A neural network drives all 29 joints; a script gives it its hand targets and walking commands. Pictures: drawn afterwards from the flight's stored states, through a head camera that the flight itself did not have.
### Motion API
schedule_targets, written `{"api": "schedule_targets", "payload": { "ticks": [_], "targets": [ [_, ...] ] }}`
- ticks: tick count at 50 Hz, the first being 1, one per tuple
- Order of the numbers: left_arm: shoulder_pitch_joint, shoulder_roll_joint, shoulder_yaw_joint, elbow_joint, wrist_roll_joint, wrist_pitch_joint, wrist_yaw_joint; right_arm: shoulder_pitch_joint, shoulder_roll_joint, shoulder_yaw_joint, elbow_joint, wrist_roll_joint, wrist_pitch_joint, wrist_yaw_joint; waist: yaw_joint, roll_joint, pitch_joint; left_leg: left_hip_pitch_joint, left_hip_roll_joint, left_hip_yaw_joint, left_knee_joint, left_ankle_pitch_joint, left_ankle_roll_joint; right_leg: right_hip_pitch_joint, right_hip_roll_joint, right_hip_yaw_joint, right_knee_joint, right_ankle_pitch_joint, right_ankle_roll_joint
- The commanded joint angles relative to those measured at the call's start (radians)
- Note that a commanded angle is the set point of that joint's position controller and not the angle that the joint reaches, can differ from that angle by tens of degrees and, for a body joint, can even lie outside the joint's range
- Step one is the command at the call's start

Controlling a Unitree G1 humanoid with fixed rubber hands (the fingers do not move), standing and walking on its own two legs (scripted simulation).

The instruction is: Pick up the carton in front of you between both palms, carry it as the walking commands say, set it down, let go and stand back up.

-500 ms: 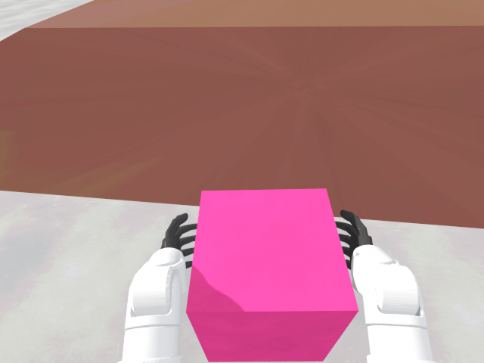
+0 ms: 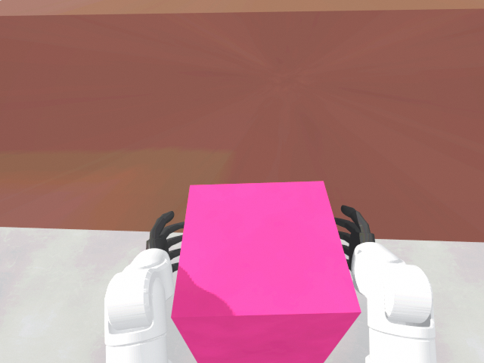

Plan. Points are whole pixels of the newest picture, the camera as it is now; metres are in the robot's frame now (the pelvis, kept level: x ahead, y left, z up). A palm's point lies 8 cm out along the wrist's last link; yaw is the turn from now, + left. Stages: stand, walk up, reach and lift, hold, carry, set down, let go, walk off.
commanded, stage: carry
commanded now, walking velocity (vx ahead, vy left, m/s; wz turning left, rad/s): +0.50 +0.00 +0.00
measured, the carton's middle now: (258, 279) +0.27 -0.01 +0.02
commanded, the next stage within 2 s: none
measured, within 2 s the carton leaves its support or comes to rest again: neither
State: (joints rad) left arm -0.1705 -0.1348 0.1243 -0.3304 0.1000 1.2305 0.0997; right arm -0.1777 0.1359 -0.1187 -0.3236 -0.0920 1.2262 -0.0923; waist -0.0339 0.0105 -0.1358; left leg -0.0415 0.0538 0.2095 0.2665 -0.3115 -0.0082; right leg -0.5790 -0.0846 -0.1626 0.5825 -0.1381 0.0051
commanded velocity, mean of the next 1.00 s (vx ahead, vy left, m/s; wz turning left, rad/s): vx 0.50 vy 0.00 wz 0.00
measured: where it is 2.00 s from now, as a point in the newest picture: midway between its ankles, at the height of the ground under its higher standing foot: (243, 178)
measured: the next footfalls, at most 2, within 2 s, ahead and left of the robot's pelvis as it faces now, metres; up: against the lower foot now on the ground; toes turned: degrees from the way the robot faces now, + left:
right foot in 0.08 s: +0.22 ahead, -0.12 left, +0.00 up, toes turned -12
left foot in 0.54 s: +0.54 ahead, +0.10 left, +0.00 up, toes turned +13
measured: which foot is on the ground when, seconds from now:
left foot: down 0.00-0.10, up 0.12-0.52, down 0.54-1.00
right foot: up 0.00-0.06, down 0.08-0.56, up 0.58-0.98, down 1.00-1.00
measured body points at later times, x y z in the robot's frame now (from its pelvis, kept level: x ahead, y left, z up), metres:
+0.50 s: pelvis +0.34 -0.01 -0.01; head +0.34 -0.01 +0.44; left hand +0.61 +0.15 +0.07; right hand +0.62 -0.16 +0.07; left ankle +0.47 +0.10 -0.73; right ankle +0.18 -0.11 -0.74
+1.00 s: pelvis +0.68 -0.02 -0.02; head +0.68 -0.02 +0.43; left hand +0.97 +0.14 +0.11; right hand +0.97 -0.16 +0.11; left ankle +0.50 +0.09 -0.74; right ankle +0.81 -0.11 -0.74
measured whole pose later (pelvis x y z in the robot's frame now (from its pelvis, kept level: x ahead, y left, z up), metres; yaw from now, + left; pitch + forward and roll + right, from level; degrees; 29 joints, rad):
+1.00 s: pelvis +0.68 -0.02 -0.02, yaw +1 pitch +3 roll +0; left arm -0.23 -0.14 0.13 -0.52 0.09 1.28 0.11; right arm -0.23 0.14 -0.13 -0.51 -0.08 1.27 -0.09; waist 0.00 0.00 -0.08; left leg 0.06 0.06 0.21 0.36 -0.45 -0.03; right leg -0.50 -0.06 -0.22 0.49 -0.09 -0.03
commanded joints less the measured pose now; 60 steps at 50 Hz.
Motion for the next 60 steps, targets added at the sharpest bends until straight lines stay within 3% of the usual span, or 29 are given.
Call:
{"api": "schedule_targets", "payload": {
  "ticks": [1, 3, 4, 5, 6, 7, 9, 10, 12, 17, 23, 26, 27, 28, 29, 30, 32, 33, 35, 40, 46, 48, 50, 51, 52, 53, 54, 56, 60],
  "targets": [
    [-0.447, -0.884, -0.703, -0.031, -0.366, 0.0, -0.239, -0.45, 0.86, 0.712, -0.039, 0.401, 0.007, 0.268, 0.012, 0.158, -0.077, 0.041, 0.198, -0.08, -0.022, 0.339, 0.095, 0.117, 0.037, -0.068, -0.084, 0.058, -0.014],
    [-0.423, -0.885, -0.699, -0.026, -0.364, -0.004, -0.243, -0.439, 0.859, 0.717, -0.048, 0.393, 0.005, 0.268, 0.031, 0.105, -0.129, -0.041, 0.149, 0.015, 0.203, 0.462, 0.057, 0.371, 0.094, -0.141, -0.139, 0.0, -0.028],
    [-0.4, -0.885, -0.695, -0.014, -0.362, -0.006, -0.245, -0.428, 0.848, 0.717, -0.048, 0.387, 0.004, 0.267, 0.048, 0.056, -0.2, -0.164, 0.121, 0.031, 0.389, 0.408, 0.027, 0.588, 0.043, -0.068, -0.123, -0.054, -0.036],
    [-0.386, -0.866, -0.687, -0.007, -0.35, -0.012, -0.248, -0.445, 0.84, 0.725, -0.072, 0.387, 0.007, 0.267, 0.066, -0.163, -0.278, -0.392, 0.044, 0.023, 0.697, 0.175, -0.027, 0.759, -0.225, 0.369, -0.254, -0.309, -0.127],
    [-0.394, -0.877, -0.688, 0.011, -0.347, -0.022, -0.251, -0.482, 0.841, 0.736, -0.085, 0.393, 0.009, 0.267, 0.066, -0.339, -0.285, -0.645, -0.054, -0.066, 0.906, -0.165, -0.028, 0.875, -0.361, 0.679, -0.372, -0.26, -0.237],
    [-0.418, -0.901, -0.701, -0.011, -0.366, -0.028, -0.253, -0.492, 0.86, 0.742, -0.069, 0.397, 0.0, 0.269, 0.058, -0.25, -0.27, -0.705, 0.008, -0.164, 1.018, -0.165, 0.005, 0.851, -0.363, 0.621, -0.355, -0.12, -0.24],
    [-0.465, -0.957, -0.731, -0.043, -0.389, -0.049, -0.258, -0.497, 0.905, 0.748, -0.072, 0.399, -0.026, 0.271, 0.052, -0.078, -0.267, -0.696, 0.08, -0.205, 1.0, -0.063, 0.036, 0.743, -0.306, 0.445, -0.322, 0.043, -0.191],
    [-0.482, -0.975, -0.745, -0.058, -0.398, -0.059, -0.26, -0.486, 0.916, 0.754, -0.074, 0.396, -0.039, 0.269, 0.046, -0.052, -0.261, -0.664, 0.101, -0.211, 0.932, -0.012, 0.034, 0.692, -0.283, 0.364, -0.34, 0.08, -0.159],
    [-0.478, -0.985, -0.76, -0.072, -0.414, -0.074, -0.266, -0.448, 0.948, 0.76, -0.066, 0.383, -0.06, 0.261, 0.047, -0.094, -0.262, -0.612, 0.084, -0.17, 0.826, 0.036, 0.024, 0.655, -0.246, 0.25, -0.364, 0.102, -0.132],
    [-0.406, -0.939, -0.772, -0.083, -0.423, -0.083, -0.285, -0.353, 0.935, 0.757, -0.062, 0.339, -0.086, 0.239, 0.05, -0.137, -0.183, -0.626, 0.052, -0.078, 0.514, 0.151, 0.001, 0.674, -0.184, 0.095, -0.383, 0.208, -0.131],
    [-0.366, -0.855, -0.739, -0.119, -0.395, -0.053, -0.272, -0.364, 0.857, 0.748, -0.137, 0.361, -0.047, 0.24, 0.055, -0.17, -0.077, -0.503, 0.01, 0.01, 0.256, 0.277, 0.034, 0.672, -0.16, 0.007, -0.352, 0.322, -0.104],
    [-0.362, -0.819, -0.727, -0.125, -0.382, -0.026, -0.262, -0.341, 0.82, 0.723, -0.12, 0.366, -0.02, 0.248, 0.032, -0.121, -0.14, -0.191, -0.07, 0.101, 0.179, 0.213, 0.046, 0.601, -0.106, -0.095, -0.077, 0.474, -0.055],
    [-0.371, -0.8, -0.722, -0.127, -0.379, -0.017, -0.259, -0.336, 0.807, 0.713, -0.108, 0.365, -0.012, 0.251, 0.012, -0.071, -0.196, 0.029, -0.009, 0.014, 0.192, 0.151, 0.053, 0.451, -0.082, -0.087, 0.095, 0.341, -0.03],
    [-0.401, -0.793, -0.73, -0.14, -0.386, -0.003, -0.256, -0.34, 0.782, 0.695, -0.088, 0.354, -0.009, 0.255, -0.001, 0.14, -0.281, 0.25, 0.268, -0.421, 0.105, -0.014, 0.167, 0.183, -0.001, -0.061, 0.403, 0.094, 0.021],
    [-0.416, -0.786, -0.736, -0.142, -0.388, 0.005, -0.257, -0.329, 0.8, 0.694, -0.052, 0.359, -0.011, 0.258, 0.001, 0.333, -0.292, 0.353, 0.389, -0.734, -0.04, 0.05, 0.262, -0.065, 0.107, 0.017, 0.618, -0.319, 0.027],
    [-0.432, -0.818, -0.739, -0.124, -0.387, 0.002, -0.258, -0.353, 0.827, 0.702, -0.075, 0.372, -0.012, 0.26, 0.007, 0.24, -0.27, 0.333, 0.39, -0.657, -0.025, 0.182, 0.258, -0.132, 0.047, 0.115, 0.736, -0.343, 0.0],
    [-0.457, -0.885, -0.745, -0.117, -0.396, -0.016, -0.262, -0.402, 0.895, 0.721, -0.1, 0.39, -0.023, 0.264, 0.01, 0.058, -0.247, 0.202, 0.335, -0.46, 0.005, 0.351, 0.197, -0.116, -0.032, 0.158, 0.686, -0.242, -0.031],
    [-0.457, -0.913, -0.748, -0.114, -0.399, -0.025, -0.261, -0.431, 0.912, 0.731, -0.118, 0.4, -0.029, 0.265, 0.016, 0.03, -0.24, 0.139, 0.312, -0.387, -0.017, 0.34, 0.16, -0.08, -0.053, 0.164, 0.604, -0.186, -0.032],
    [-0.445, -0.937, -0.754, -0.112, -0.393, -0.038, -0.253, -0.443, 0.923, 0.74, -0.137, 0.413, -0.036, 0.269, 0.019, 0.073, -0.241, 0.092, 0.275, -0.279, -0.048, 0.31, 0.129, -0.029, -0.039, 0.12, 0.501, -0.132, -0.025],
    [-0.401, -0.907, -0.754, -0.128, -0.36, -0.044, -0.226, -0.402, 0.865, 0.734, -0.152, 0.418, -0.028, 0.279, 0.019, 0.131, -0.167, 0.115, 0.216, -0.131, -0.08, 0.361, 0.128, -0.061, -0.016, 0.034, 0.201, -0.014, 0.005],
    [-0.504, -0.795, -0.738, -0.231, -0.402, 0.017, -0.219, -0.46, 0.748, 0.689, -0.221, 0.4, 0.021, 0.25, 0.014, 0.151, -0.07, 0.13, 0.196, -0.054, -0.053, 0.459, 0.114, 0.019, 0.018, -0.044, -0.039, 0.099, -0.024],
    [-0.552, -0.738, -0.717, -0.238, -0.413, 0.048, -0.217, -0.506, 0.697, 0.675, -0.233, 0.393, 0.047, 0.236, 0.016, 0.149, -0.079, 0.142, 0.19, -0.026, 0.038, 0.548, 0.098, 0.103, 0.036, -0.067, -0.072, 0.085, -0.044],
    [-0.589, -0.678, -0.69, -0.208, -0.417, 0.076, -0.213, -0.568, 0.64, 0.662, -0.235, 0.391, 0.077, 0.222, 0.041, 0.083, -0.17, 0.031, 0.122, 0.041, 0.336, 0.608, 0.059, 0.425, 0.109, -0.13, -0.113, -0.005, -0.05],
    [-0.607, -0.649, -0.673, -0.189, -0.415, 0.089, -0.21, -0.624, 0.598, 0.655, -0.235, 0.392, 0.091, 0.216, 0.078, -0.024, -0.239, -0.133, 0.097, 0.026, 0.57, 0.385, 0.034, 0.62, -0.041, 0.069, -0.15, -0.112, -0.06],
    [-0.655, -0.602, -0.644, -0.167, -0.4, 0.093, -0.208, -0.692, 0.626, 0.663, -0.243, 0.415, 0.114, 0.212, 0.093, -0.31, -0.313, -0.474, -0.038, -0.022, 0.884, 0.088, -0.014, 0.848, -0.293, 0.556, -0.258, -0.281, -0.218],
    [-0.68, -0.635, -0.647, -0.156, -0.419, 0.106, -0.205, -0.74, 0.617, 0.654, -0.222, 0.418, 0.125, 0.21, 0.099, -0.321, -0.287, -0.62, -0.065, -0.142, 1.042, -0.168, 0.008, 0.849, -0.333, 0.687, -0.352, -0.14, -0.249],
    [-0.738, -0.651, -0.646, -0.172, -0.44, 0.116, -0.204, -0.784, 0.65, 0.648, -0.191, 0.43, 0.13, 0.209, 0.088, -0.254, -0.285, -0.656, -0.007, -0.206, 1.115, -0.148, 0.04, 0.83, -0.313, 0.569, -0.305, -0.003, -0.232],
    [-0.841, -0.703, -0.659, -0.175, -0.471, 0.121, -0.205, -0.827, 0.683, 0.628, -0.143, 0.434, 0.127, 0.202, 0.069, -0.051, -0.27, -0.652, 0.053, -0.222, 1.057, -0.041, 0.063, 0.724, -0.255, 0.375, -0.261, 0.178, -0.171],
    [-0.989, -0.741, -0.66, -0.08, -0.5, 0.116, -0.217, -0.953, 0.725, 0.629, -0.034, 0.416, 0.12, 0.186, 0.072, -0.125, -0.286, -0.652, 0.044, -0.17, 0.924, 0.036, 0.048, 0.668, -0.202, 0.218, -0.289, 0.144, -0.166]
  ]
}}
